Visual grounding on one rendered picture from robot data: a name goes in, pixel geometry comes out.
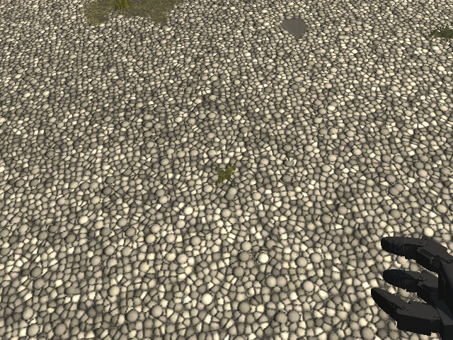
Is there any right robot hand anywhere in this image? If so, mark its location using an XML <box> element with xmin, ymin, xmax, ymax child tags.
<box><xmin>371</xmin><ymin>236</ymin><xmax>453</xmax><ymax>340</ymax></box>

